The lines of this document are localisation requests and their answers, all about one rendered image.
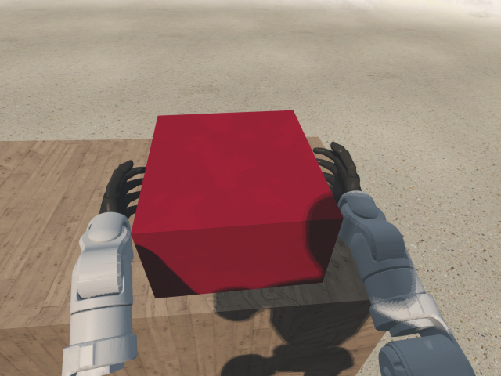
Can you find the pedestal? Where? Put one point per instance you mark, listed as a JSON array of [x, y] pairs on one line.
[[49, 192]]

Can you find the robot left hand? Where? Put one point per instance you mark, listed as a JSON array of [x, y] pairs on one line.
[[116, 199]]

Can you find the robot right hand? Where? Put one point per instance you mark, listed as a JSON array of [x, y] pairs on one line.
[[344, 178]]

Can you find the robot right upper arm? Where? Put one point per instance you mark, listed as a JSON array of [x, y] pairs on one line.
[[433, 355]]

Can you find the robot left forearm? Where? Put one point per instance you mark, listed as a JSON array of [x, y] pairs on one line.
[[101, 337]]

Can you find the carton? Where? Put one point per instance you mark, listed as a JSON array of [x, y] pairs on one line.
[[232, 202]]

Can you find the robot right forearm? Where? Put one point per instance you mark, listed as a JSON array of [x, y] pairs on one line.
[[399, 303]]

